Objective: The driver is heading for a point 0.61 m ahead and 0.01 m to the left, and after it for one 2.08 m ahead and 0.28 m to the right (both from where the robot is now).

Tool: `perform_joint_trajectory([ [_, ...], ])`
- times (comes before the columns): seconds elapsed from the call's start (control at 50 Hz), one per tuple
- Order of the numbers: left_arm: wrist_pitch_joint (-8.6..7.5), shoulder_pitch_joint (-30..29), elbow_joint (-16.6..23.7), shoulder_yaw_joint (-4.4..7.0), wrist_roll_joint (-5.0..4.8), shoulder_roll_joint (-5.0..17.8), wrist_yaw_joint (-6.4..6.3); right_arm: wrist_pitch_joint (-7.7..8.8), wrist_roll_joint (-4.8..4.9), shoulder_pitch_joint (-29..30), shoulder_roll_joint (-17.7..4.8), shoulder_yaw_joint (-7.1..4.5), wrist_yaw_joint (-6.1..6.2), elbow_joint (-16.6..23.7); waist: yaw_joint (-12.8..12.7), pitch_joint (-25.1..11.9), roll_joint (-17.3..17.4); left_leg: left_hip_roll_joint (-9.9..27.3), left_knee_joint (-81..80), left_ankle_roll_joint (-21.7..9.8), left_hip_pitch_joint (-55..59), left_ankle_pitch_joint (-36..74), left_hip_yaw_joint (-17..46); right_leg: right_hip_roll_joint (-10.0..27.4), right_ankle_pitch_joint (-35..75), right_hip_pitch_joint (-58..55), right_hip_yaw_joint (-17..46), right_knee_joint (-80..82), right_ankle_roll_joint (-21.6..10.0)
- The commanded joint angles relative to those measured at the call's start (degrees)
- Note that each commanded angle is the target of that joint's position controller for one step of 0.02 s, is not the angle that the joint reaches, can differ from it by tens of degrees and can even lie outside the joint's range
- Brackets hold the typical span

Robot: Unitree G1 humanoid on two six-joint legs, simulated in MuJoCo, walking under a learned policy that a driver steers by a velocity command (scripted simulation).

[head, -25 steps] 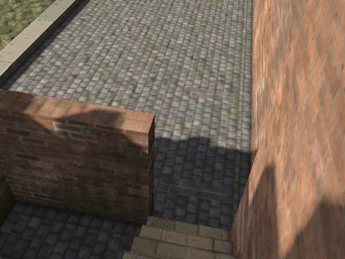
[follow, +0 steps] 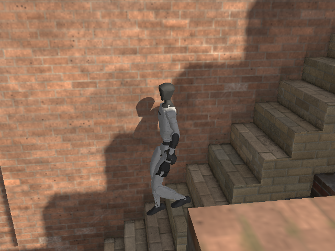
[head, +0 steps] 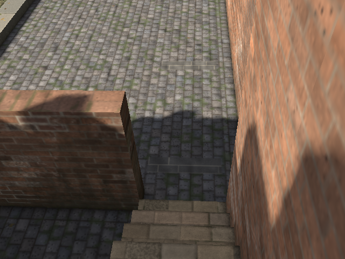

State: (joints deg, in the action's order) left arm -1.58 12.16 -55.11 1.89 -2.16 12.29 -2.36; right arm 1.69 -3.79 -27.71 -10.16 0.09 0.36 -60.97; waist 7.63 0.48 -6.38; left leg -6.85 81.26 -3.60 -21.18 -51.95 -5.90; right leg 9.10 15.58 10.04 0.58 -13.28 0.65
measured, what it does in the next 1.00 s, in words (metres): goes down: left foot 0.21 m lower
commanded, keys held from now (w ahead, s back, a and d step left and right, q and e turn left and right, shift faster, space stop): w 0.76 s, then w+e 0.14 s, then e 0.10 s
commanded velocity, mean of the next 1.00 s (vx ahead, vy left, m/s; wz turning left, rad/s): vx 0.48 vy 0.00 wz -0.06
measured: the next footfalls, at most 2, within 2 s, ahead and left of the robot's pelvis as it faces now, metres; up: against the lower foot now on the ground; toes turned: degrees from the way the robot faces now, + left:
left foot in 0.58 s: +0.36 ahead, +0.20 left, -0.21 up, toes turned +4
right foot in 1.12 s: +0.56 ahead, +0.02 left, -0.43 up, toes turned -9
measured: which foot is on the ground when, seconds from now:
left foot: down 0.00-0.00, up 0.02-0.56, down 0.58-1.00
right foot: down 0.00-0.56, up 0.58-1.00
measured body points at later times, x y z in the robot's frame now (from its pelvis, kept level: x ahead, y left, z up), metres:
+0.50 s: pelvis +0.19 +0.05 -0.17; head +0.19 +0.03 +0.28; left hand +0.07 +0.26 -0.30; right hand +0.39 -0.17 -0.29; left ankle +0.35 +0.21 -0.87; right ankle +0.04 -0.10 -0.80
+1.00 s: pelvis +0.43 +0.11 -0.37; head +0.40 +0.13 +0.08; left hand +0.54 +0.35 -0.51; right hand +0.34 -0.12 -0.51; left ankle +0.32 +0.19 -1.01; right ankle +0.61 -0.02 -1.04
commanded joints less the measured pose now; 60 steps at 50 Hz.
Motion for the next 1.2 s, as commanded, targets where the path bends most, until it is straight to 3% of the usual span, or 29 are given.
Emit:
perform_joint_trajectory([
  [0.02,0.77,32.95,-7.01,1.93,1.93,11.39,1.41,-2.11,1.41,1.37,-3.06,-2.77,-1.12,-0.46,-13.95,-4.83,-1.16,-3.33,35.26,-6.0,-34.05,-12.98,13.4,6.46,9.2,-30.49,7.25,-24.05,2.36],
  [0.04,1.17,32.51,-9.43,2.28,1.91,13.41,2.92,-1.54,3.24,-6.13,-1.28,-2.28,-1.37,0.79,-7.47,-5.27,-4.48,-0.62,42.89,-4.73,-43.21,-5.87,11.1,11.06,6.33,-29.19,13.63,-27.75,4.71],
  [0.06,1.24,32.22,-10.01,3.88,0.09,17.19,2.83,-0.66,2.67,-5.76,-0.77,-1.62,-0.89,2.41,-6.71,-5.42,-9.64,0.32,43.55,-3.7,-52.52,0.9,11.26,18.79,-15.37,-29.16,28.65,-18.26,-4.21],
  [0.08,0.98,25.03,-8.39,5.17,-2.0,18.88,1.46,-0.55,-0.68,-0.57,-0.75,-0.99,-0.6,3.42,-6.68,-1.7,-11.41,4.34,40.78,-2.03,-56.34,11.83,13.18,20.85,-53.46,-19.79,37.12,-8.19,-12.18],
  [0.1,1.33,21.83,-6.14,3.23,-2.07,13.99,1.23,-1.53,-2.33,6.99,-3.62,-1.56,-0.8,3.68,-7.18,5.73,-5.57,6.05,37.83,-0.85,-54.42,18.21,13.39,17.18,-64.2,-8.91,33.18,-3.53,-10.66],
  [0.14,-0.48,19.29,-4.73,-0.85,0.87,6.67,0.39,-2.14,-0.27,12.43,-1.61,-0.94,-1.01,5.55,-6.13,14.86,1.77,7.26,18.64,1.36,-49.64,38.0,21.35,11.74,-51.28,8.05,21.88,-8.35,-6.79],
  [0.2,-2.1,12.44,0.48,-5.34,-1.13,0.93,-1.28,-4.28,2.3,12.05,2.92,0.59,-1.77,3.93,-2.28,10.56,2.55,4.7,-3.59,7.19,-25.76,56.55,16.15,5.96,-43.8,27.3,11.15,-11.88,-3.52],
  [0.24,-1.73,15.84,1.28,-4.25,-2.09,7.28,-1.72,-5.61,2.73,11.46,1.99,-0.04,-1.37,2.8,-3.78,7.89,-3.25,2.77,0.9,7.69,-22.39,57.9,16.17,6.76,-35.79,22.83,11.14,-12.14,-3.32],
  [0.28,-2.32,18.88,-1.08,-4.04,-3.8,6.68,-2.85,-4.02,3.69,17.2,-0.69,-0.2,-0.87,6.57,-7.0,10.18,-11.09,3.89,-10.51,6.64,-29.45,67.5,12.99,2.32,-41.37,14.86,5.85,-16.18,-5.84],
  [0.34,-2.1,23.44,-2.31,-3.12,-3.09,8.81,-3.03,-2.53,1.48,24.81,-4.05,-1.16,-1.83,9.92,-10.28,11.34,-4.67,6.59,-17.32,5.95,-30.8,71.14,14.33,3.05,-35.41,9.08,10.74,-24.33,-9.37],
  [0.36,-2.05,24.88,-2.65,-2.51,-1.68,8.12,-2.64,-2.35,0.11,26.27,-3.11,-1.0,-1.73,11.65,-12.87,10.91,-9.67,7.2,-16.48,5.94,-34.37,70.77,9.85,2.07,-34.42,4.23,11.42,-25.66,-11.25],
  [0.42,-2.7,23.42,-2.02,-2.54,-1.24,4.14,-2.36,0.38,-0.81,28.15,-3.3,-1.46,-2.55,13.45,-12.25,10.18,1.73,10.83,-31.09,5.96,-24.34,81.15,10.16,2.28,-35.68,8.4,12.47,-33.53,-12.52],
  [0.48,-1.93,18.74,-1.56,-1.55,2.27,5.29,-0.96,-0.7,4.67,28.99,-1.38,-1.15,-3.08,13.96,-14.46,9.03,-1.83,12.19,-54.05,3.16,-6.94,78.66,8.71,1.35,-31.63,11.1,6.82,-35.51,-11.7],
  [0.5,-1.24,19.99,-2.24,-0.25,3.26,6.76,-1.23,-0.44,4.45,29.42,-3.08,-1.41,-2.61,14.92,-16.36,11.0,-0.48,11.87,-62.24,2.17,-6.25,77.04,6.65,1.4,-23.01,8.4,5.75,-40.93,-11.85],
  [0.56,0.0,20.34,-6.22,1.46,3.57,9.47,-1.79,1.51,4.11,2.74,-5.75,-2.83,-2.05,5.99,-4.01,-2.63,5.23,13.49,-71.69,0.74,25.34,75.79,6.7,-2.21,-21.62,12.44,2.7,-74.8,-14.02],
  [0.6,-1.51,22.42,-2.96,2.07,1.33,3.15,-1.06,1.67,3.29,-8.63,-11.86,-3.62,-1.51,1.27,-5.7,-7.64,25.21,19.03,-37.18,2.62,47.6,112.87,9.67,-12.03,-75.23,45.97,1.33,-108.72,-10.45],
  [0.64,-1.92,18.78,-0.11,0.86,1.9,3.52,-0.88,-0.54,6.11,-6.45,-12.99,-4.12,-2.32,2.46,-4.56,-14.89,26.88,24.23,-38.57,-3.91,45.8,79.34,16.59,-9.02,-59.29,59.61,4.66,-111.28,-11.96],
  [0.66,-1.37,16.14,0.45,0.02,2.73,0.84,-1.05,-1.16,5.89,-5.27,-15.5,-4.89,-1.69,2.5,-4.99,-15.07,28.96,29.02,-46.53,-9.19,35.67,50.46,26.73,-7.8,-53.09,59.81,6.78,-108.34,-10.27],
  [0.68,-0.44,13.58,-0.94,1.09,3.96,2.95,-0.8,-1.08,4.73,-3.94,-12.53,-3.97,-1.33,3.4,-6.64,-9.62,20.85,29.0,-51.58,-11.43,26.18,40.16,31.33,-7.87,-45.8,59.11,7.59,-104.57,-8.65],
  [0.72,0.02,12.54,-4.02,2.38,5.91,3.82,-0.62,1.7,0.28,-4.43,-5.89,-1.07,-1.91,1.39,-8.68,1.52,12.08,25.76,-44.61,-7.8,9.39,55.45,26.11,-9.5,-32.72,55.16,11.8,-87.53,-5.44],
  [0.78,1.44,15.46,-5.24,2.17,4.21,1.37,-0.53,3.19,0.46,1.44,-7.96,-0.94,-1.65,3.26,-14.58,3.08,13.91,23.83,-49.19,-5.93,-11.25,62.55,19.93,-12.93,-14.58,34.48,7.53,-68.44,-1.15],
  [0.84,1.57,8.5,-1.86,2.81,3.26,3.59,0.79,5.21,3.57,5.83,-7.19,-1.25,-1.27,3.32,-15.41,5.06,14.55,21.16,-43.74,-2.55,-10.15,44.9,16.61,-13.26,7.81,35.36,9.15,-52.23,-2.62],
  [1.02,-0.77,-8.86,2.99,1.47,3.28,2.77,3.43,4.11,2.1,-5.32,-4.99,0.03,2.07,0.4,-4.56,11.63,10.23,18.18,-31.13,-3.1,-0.85,40.24,8.87,-9.54,16.55,25.17,1.71,-23.74,-5.27],
  [1.06,-0.87,-1.08,1.15,1.47,3.74,3.27,3.05,3.26,2.04,-2.56,-7.17,-0.65,2.85,0.22,-6.82,7.85,10.95,18.37,-24.16,-2.96,2.4,53.44,7.71,-6.73,14.75,17.14,0.31,-20.85,-5.7],
  [1.1,0.06,24.56,-7.89,3.64,1.99,9.19,1.93,2.02,1.49,5.91,-8.71,-1.31,3.16,0.4,-17.18,-0.54,13.82,17.82,-7.88,-1.76,-1.46,65.33,5.6,-6.27,12.02,-4.97,-0.92,-22.0,-6.46],
  [1.12,0.67,33.5,-9.93,4.94,3.43,12.64,2.17,2.54,2.16,9.43,-8.26,-1.48,2.56,1.78,-22.11,-0.45,10.4,14.64,9.64,-0.64,-8.17,65.12,3.58,-6.95,9.77,-16.03,-0.11,-16.44,-7.81],
  [1.14,0.92,30.85,-7.85,5.69,3.2,13.39,3.39,1.97,2.12,12.21,-10.4,-3.63,2.04,3.22,-24.75,6.87,-5.91,0.49,35.81,1.95,-14.54,20.93,-4.97,-3.2,23.55,-14.72,2.56,0.97,-9.87],
  [1.16,0.52,25.03,-8.58,3.86,1.25,15.46,3.13,2.67,1.8,0.93,-5.61,-2.16,2.07,8.41,-9.34,9.15,-18.21,-0.77,33.02,4.15,-39.29,-0.91,0.15,3.51,74.97,-27.28,12.1,-22.73,-12.27],
  [1.2,0.25,19.37,-2.5,2.08,0.08,9.83,3.08,1.2,0.09,8.76,-9.31,-2.22,2.36,9.97,-11.84,3.27,-0.21,4.08,22.78,5.05,-42.39,10.86,5.16,6.52,52.39,-21.93,16.33,-20.36,-17.73],
])
Velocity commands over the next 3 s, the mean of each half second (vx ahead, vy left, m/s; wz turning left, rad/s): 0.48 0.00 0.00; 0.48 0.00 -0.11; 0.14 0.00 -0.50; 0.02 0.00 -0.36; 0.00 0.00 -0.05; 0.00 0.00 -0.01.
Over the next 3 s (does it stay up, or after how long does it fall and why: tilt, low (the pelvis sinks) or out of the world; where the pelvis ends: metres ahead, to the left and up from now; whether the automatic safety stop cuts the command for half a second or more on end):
stays up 0.63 0.18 -0.48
